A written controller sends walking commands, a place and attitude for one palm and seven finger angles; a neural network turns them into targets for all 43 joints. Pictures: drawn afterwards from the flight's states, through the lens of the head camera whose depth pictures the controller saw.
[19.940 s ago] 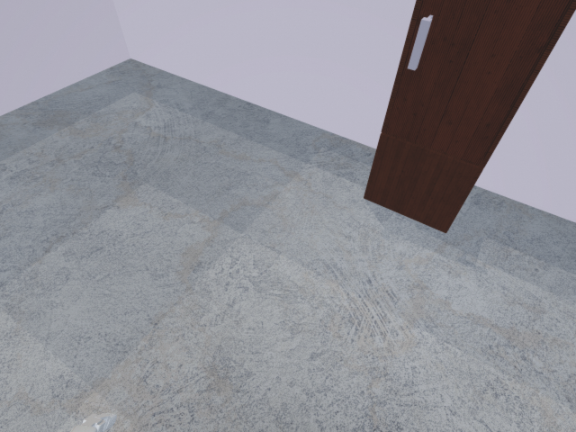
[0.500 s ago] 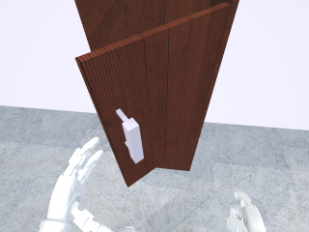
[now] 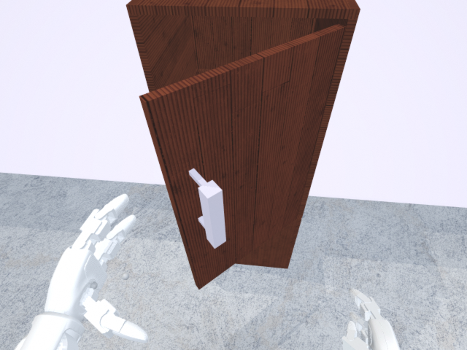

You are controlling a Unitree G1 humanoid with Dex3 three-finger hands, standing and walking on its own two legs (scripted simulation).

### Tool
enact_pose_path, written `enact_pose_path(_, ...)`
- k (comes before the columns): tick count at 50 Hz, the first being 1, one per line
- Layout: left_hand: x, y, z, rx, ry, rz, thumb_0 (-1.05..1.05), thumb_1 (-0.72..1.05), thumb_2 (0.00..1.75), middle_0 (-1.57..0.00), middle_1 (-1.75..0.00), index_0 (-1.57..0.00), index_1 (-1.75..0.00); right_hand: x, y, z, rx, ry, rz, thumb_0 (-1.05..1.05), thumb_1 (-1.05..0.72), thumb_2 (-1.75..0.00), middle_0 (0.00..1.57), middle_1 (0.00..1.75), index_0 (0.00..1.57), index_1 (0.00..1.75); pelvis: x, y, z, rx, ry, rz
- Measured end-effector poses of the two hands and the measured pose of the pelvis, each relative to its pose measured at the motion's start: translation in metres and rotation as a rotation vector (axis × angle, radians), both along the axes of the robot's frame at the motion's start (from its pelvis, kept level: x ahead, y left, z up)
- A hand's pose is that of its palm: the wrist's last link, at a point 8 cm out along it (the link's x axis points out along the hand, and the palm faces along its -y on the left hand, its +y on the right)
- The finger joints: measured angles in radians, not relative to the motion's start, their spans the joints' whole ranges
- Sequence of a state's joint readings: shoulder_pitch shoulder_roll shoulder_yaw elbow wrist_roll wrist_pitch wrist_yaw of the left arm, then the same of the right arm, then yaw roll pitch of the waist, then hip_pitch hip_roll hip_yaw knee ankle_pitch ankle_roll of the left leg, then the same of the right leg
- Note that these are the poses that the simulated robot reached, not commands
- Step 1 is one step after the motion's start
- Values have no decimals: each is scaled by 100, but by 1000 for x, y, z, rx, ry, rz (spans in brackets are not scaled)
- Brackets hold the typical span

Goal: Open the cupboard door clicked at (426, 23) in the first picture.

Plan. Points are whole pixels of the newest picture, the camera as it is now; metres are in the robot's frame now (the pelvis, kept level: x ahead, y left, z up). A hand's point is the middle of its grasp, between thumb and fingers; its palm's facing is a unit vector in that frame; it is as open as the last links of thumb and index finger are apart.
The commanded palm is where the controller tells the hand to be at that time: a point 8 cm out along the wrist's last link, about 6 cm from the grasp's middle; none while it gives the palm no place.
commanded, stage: draw the hand back to the body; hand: left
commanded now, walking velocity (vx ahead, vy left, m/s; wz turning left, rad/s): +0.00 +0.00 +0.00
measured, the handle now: (206, 208) +0.34 +0.08 +0.07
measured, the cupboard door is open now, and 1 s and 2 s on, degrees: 44 44 44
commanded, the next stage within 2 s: step back with the hand held close in 1.24 s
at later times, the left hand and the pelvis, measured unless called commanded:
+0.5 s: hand (58, 253) +0.21 +0.24 +0.15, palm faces +0.28 -0.89 -0.36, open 13.4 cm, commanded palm +0.16 +0.29 +0.17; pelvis +0.02 +0.03 +0.04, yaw -1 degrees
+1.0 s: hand (22, 215) +0.23 +0.27 +0.21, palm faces +0.44 -0.80 -0.41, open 7.9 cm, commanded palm +0.18 +0.30 +0.21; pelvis +0.03 +0.01 +0.05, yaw -2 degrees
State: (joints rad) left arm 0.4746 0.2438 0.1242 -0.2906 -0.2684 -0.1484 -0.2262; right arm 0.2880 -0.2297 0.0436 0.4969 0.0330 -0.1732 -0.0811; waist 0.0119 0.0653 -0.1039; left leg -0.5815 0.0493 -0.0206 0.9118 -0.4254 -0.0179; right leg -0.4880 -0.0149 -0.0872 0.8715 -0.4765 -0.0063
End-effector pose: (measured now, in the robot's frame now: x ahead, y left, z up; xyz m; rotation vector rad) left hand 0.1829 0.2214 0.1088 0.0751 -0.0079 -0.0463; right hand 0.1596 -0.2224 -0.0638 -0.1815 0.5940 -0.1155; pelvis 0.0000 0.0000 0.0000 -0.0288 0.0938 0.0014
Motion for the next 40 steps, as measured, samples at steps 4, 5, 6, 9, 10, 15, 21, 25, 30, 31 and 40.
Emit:
enact_pose_path(4, -5, 6, 5, -2, 16, -11, -1, -50, 30, -15, -30, -15, -30, 8, 6, 9, -12, -29, 19, 1, -90, -90, 21, 30, 21, 30, 1, 6, 4, -2, -13, 2)
enact_pose_path(5, -6, 8, 7, -1, 13, -10, -1, -49, 30, -15, -30, -15, -30, 10, 8, 11, -14, -37, 24, 1, -90, -90, 21, 30, 21, 30, 2, 7, 5, -3, -17, 2)
enact_pose_path(6, -7, 11, 9, 0, 7, -7, -1, -49, 30, -15, -30, -15, -30, 12, 10, 13, -15, -44, 29, 1, -90, -90, 21, 30, 21, 30, 2, 9, 6, -3, -20, 3)
enact_pose_path(9, -10, 19, 18, 9, -18, 9, -1, -46, 31, -15, -30, -16, -30, 19, 17, 19, -15, -64, 47, 1, -90, -90, 21, 30, 21, 30, 3, 12, 8, -5, -30, 5)
enact_pose_path(10, -11, 22, 22, 51, -21, 33, -1, -45, 32, -16, -30, -16, -30, 21, 19, 21, -20, -66, 53, 1, -90, -90, 21, 30, 21, 30, 3, 12, 9, -4, -36, 2)
enact_pose_path(15, -16, 37, 38, 192, -10, 205, -1, -34, 37, -16, -30, -16, -30, 28, 31, 30, -28, -49, 57, 1, -90, -90, 21, 30, 21, 30, 7, 17, 20, -2, -65, -9)
enact_pose_path(21, -15, 54, 46, 264, 16, 308, 0, -16, 44, -17, -30, -17, -30, 29, 41, 33, -35, -2, 69, 1, -90, -90, 21, 30, 21, 30, 12, 23, 31, 2, -100, -12)
enact_pose_path(25, -10, 63, 59, 303, -8, 343, 0, -2, 50, -17, -30, -17, -30, 29, 44, 33, -36, 25, 74, 1, -90, -90, 21, 30, 21, 30, 16, 26, 37, 8, -119, -17)
enact_pose_path(30, -3, 72, 78, 338, -61, 372, 0, 15, 57, -18, -30, -18, -30, 32, 42, 34, -33, 45, 70, 1, -90, -90, 21, 30, 21, 30, 22, 27, 42, 14, -136, -26)
enact_pose_path(31, -1, 73, 81, 344, -70, 377, 0, 18, 59, -18, -30, -18, -30, 32, 41, 34, -33, 48, 68, 1, -90, -90, 21, 30, 21, 30, 23, 27, 43, 15, -139, -27)
enact_pose_path(40, 4, 81, 104, 390, -121, 423, 1, 50, 72, -20, -30, -20, -30, 39, 25, 37, -36, 66, 45, 1, -90, -90, 21, 30, 21, 30, 29, 19, 48, 19, -154, -39)
